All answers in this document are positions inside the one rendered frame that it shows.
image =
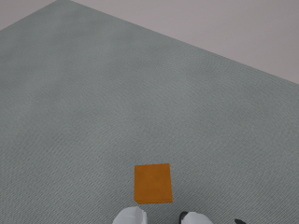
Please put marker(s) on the right robot thigh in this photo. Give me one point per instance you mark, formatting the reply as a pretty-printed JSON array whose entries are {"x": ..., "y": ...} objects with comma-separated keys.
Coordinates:
[{"x": 195, "y": 218}]

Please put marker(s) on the robot thigh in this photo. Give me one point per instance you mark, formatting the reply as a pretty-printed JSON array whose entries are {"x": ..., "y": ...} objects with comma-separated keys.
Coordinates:
[
  {"x": 131, "y": 215},
  {"x": 195, "y": 218}
]

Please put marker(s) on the carton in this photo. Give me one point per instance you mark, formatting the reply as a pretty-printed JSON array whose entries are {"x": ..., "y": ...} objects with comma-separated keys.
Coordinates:
[{"x": 152, "y": 183}]

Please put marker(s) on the left robot thigh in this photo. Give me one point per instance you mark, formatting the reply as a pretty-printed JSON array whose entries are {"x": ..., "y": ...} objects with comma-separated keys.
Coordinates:
[{"x": 131, "y": 215}]

